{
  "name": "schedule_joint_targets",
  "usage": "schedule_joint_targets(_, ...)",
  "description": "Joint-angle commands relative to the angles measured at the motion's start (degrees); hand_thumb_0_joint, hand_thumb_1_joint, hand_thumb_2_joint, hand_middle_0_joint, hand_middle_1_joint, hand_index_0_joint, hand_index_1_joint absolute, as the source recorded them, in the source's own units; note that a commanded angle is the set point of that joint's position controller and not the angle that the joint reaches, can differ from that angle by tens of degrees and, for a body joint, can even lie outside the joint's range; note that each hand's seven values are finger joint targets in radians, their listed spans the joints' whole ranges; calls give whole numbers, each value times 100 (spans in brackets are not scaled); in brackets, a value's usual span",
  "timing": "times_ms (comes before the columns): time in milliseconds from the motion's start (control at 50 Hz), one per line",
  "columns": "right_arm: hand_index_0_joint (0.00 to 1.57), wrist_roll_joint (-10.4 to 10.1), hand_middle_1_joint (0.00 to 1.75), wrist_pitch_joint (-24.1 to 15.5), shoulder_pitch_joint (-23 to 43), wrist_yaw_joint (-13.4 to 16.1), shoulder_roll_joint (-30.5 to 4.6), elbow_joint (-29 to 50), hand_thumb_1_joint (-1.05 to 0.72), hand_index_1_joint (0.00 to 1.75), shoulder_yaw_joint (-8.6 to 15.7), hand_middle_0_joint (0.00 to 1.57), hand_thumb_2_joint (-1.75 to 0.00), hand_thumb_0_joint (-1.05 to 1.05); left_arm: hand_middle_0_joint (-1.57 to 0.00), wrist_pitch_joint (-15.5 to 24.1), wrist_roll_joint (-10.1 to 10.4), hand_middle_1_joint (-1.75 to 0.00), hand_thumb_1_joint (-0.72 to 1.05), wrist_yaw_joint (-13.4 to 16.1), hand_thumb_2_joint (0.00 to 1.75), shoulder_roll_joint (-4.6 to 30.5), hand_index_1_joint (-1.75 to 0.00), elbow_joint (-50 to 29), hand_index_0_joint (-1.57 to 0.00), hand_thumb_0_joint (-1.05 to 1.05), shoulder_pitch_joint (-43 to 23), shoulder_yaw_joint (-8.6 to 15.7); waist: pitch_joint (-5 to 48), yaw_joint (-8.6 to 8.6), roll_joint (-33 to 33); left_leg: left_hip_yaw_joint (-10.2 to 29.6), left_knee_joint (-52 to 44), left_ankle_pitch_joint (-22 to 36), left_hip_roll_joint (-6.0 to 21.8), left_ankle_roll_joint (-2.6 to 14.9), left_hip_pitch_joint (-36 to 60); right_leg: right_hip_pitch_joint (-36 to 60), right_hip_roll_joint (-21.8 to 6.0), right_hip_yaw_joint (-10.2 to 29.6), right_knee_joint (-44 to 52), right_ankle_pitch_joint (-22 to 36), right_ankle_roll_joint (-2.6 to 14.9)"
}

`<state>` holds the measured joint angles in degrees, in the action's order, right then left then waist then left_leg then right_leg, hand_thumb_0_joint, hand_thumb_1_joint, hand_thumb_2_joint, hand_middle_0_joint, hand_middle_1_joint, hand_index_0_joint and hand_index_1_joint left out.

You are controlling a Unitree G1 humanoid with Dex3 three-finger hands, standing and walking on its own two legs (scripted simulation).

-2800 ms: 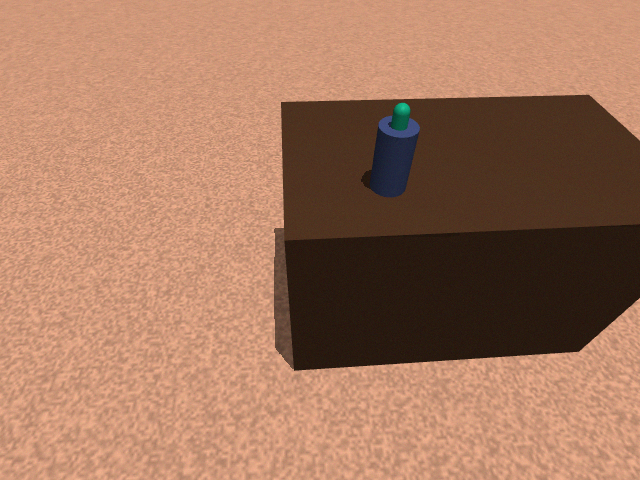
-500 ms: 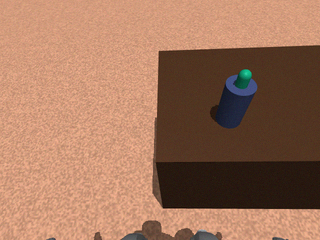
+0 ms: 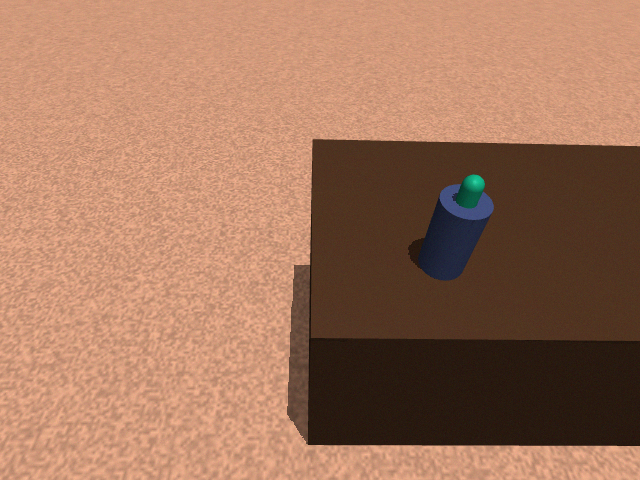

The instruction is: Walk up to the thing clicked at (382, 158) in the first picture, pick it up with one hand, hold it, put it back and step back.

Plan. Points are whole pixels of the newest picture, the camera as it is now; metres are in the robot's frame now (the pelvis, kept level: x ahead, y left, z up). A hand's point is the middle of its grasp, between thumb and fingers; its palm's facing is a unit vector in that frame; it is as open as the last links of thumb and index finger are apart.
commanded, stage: walk up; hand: right
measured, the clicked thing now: (456, 224) +0.54 -0.24 -0.01
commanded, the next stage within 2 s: stand in 0.82 s
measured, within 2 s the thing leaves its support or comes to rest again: neither
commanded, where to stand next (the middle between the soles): +0.07 -0.01 m, yaw -1 degrees
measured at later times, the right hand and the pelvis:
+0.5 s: hand out of the picture +0.07 -0.26 -0.14, palm faces -0.01 +0.94 -0.34, open 7.4 cm; pelvis +0.00 +0.00 +0.02, yaw -1 degrees
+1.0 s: hand out of the picture +0.08 -0.26 -0.14, palm faces +0.00 +0.94 -0.33, open 7.4 cm; pelvis +0.01 +0.00 +0.02, yaw -1 degrees
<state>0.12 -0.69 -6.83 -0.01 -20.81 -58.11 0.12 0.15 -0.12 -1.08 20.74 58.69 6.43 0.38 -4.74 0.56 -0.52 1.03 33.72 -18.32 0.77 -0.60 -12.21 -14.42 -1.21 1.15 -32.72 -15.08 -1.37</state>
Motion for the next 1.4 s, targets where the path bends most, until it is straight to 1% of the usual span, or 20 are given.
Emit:
schedule_joint_targets(0,20,15,30,-157,476,26,-1259,204,-90,30,265,20,-90,0,-20,155,38,-30,90,74,90,1223,-30,-114,-20,0,-356,239,360,26,184,616,-1300,170,549,313,-143,294,-493,624,1012,417,439)
schedule_joint_targets(120,20,11,30,-166,560,-6,-1181,-64,-90,30,219,20,-90,0,-20,179,18,-30,90,56,90,1169,-30,169,-20,0,-409,231,482,35,19,502,-1623,354,569,250,207,483,-548,644,1478,535,328)
schedule_joint_targets(200,20,5,30,-160,511,-7,-1167,-200,-90,30,245,20,-90,0,-20,191,12,-30,90,67,90,1149,-30,308,-20,0,-440,244,630,-19,-52,416,-1667,658,576,214,456,554,-561,607,1596,734,297)
schedule_joint_targets(280,20,17,30,-143,512,-3,-1138,-306,-90,30,238,20,-90,0,-20,173,0,-30,90,73,90,1132,-30,359,-20,0,-446,246,549,-9,-21,391,-1789,481,561,175,408,535,-573,633,1675,573,283)
schedule_joint_targets(360,20,26,30,-149,530,0,-1132,-349,-90,30,244,20,-90,0,-20,163,-18,-30,90,76,90,1120,-30,410,-20,0,-399,251,637,-6,-6,405,-1827,584,600,192,429,636,-555,582,1659,748,266)
schedule_joint_targets(440,20,35,30,-146,566,3,-1158,-345,-90,30,243,20,-90,0,-20,142,-9,-30,90,80,90,1096,-30,430,-20,0,-344,244,498,27,108,413,-1888,529,602,184,334,597,-523,530,1655,788,228)
schedule_joint_targets(460,20,34,30,-146,502,10,-1147,-384,-90,30,244,20,-90,0,-20,138,-23,-30,90,84,90,1115,-30,437,-20,0,-405,252,525,-8,60,430,-1919,524,607,184,252,693,-524,542,1633,817,242)
schedule_joint_targets(760,20,16,30,-135,403,26,-1143,-378,-90,30,292,20,-90,0,-20,131,-14,-30,90,103,90,1076,-30,439,-20,0,-377,250,650,-36,9,338,-1851,1071,619,182,524,732,-552,516,1538,1290,216)
schedule_joint_targets(780,20,22,30,-135,386,26,-1133,-380,-90,30,293,20,-90,0,-20,131,-16,-30,90,106,90,1066,-30,431,-20,0,-381,248,677,-42,0,338,-1853,1071,623,184,527,756,-550,502,1546,1288,217)
schedule_joint_targets(820,20,41,30,-129,356,24,-1158,-392,-90,30,279,20,-90,0,-20,160,-38,-30,90,126,90,1155,-30,416,-20,0,-374,223,618,-61,27,406,-1895,970,628,143,422,795,-563,502,1581,971,213)
schedule_joint_targets(900,20,36,30,-144,341,21,-1162,-400,-90,30,255,20,-90,0,-20,173,-30,-30,90,119,90,1154,-30,388,-20,0,-332,208,623,-55,99,389,-1883,1226,644,135,485,810,-597,519,1574,1263,222)
schedule_joint_targets(940,20,32,30,-144,368,18,-1166,-409,-90,30,256,20,-90,0,-20,161,-30,-30,90,122,90,1173,-30,378,-20,0,-324,204,550,-42,86,411,-1914,1091,649,121,524,701,-584,513,1594,1051,235)
schedule_joint_targets(980,20,38,30,-139,331,14,-1156,-403,-90,30,241,20,-90,0,-20,163,-34,-30,90,124,90,1167,-30,342,-20,0,-344,199,607,-47,43,397,-1916,1125,654,129,460,798,-599,502,1581,1158,229)
schedule_joint_targets(1020,20,39,30,-135,327,15,-1161,-396,-90,30,243,20,-90,0,-20,166,-30,-30,90,128,90,1199,-30,340,-20,0,-361,201,542,-65,21,406,-1922,1067,636,116,454,752,-579,491,1598,1014,227)
schedule_joint_targets(1040,20,37,30,-133,374,10,-1180,-379,-90,30,245,20,-90,0,-20,174,-34,-30,90,125,90,1176,-30,328,-20,0,-333,186,640,-47,43,404,-1874,1237,676,135,587,726,-596,481,1571,1126,231)
schedule_joint_targets(1080,20,37,30,-126,274,14,-1162,-398,-90,30,229,20,-90,0,-20,168,-29,-30,90,130,90,1185,-30,330,-20,0,-340,188,604,-78,38,391,-1912,1106,647,131,411,836,-595,472,1581,1129,215)
schedule_joint_targets(1120,20,32,30,-139,323,13,-1185,-378,-90,30,227,20,-90,0,-20,174,-36,-30,90,125,90,1165,-30,327,-20,0,-282,179,703,-52,56,395,-1846,1426,686,144,558,870,-616,460,1529,1405,223)
schedule_joint_targets(1180,20,23,30,-123,299,13,-1188,-378,-90,30,228,20,-90,0,-20,192,-24,-30,90,137,90,1203,-30,311,-20,0,-318,174,732,-81,-5,382,-1806,1488,665,141,618,853,-616,452,1561,1463,203)
schedule_joint_targets(1260,20,30,30,-92,278,11,-1179,-390,-90,30,216,20,-90,0,-20,180,-19,-30,90,140,90,1229,-30,319,-20,0,-297,163,544,-81,34,387,-1863,1066,629,125,514,712,-584,459,1664,980,197)
schedule_joint_targets(1380,20,27,30,-99,284,10,-1181,-386,-90,30,227,20,-90,0,-20,181,-28,-30,90,141,90,1224,-30,308,-20,0,-258,162,670,-76,72,385,-1829,1269,641,114,586,786,-598,447,1605,1242,229)
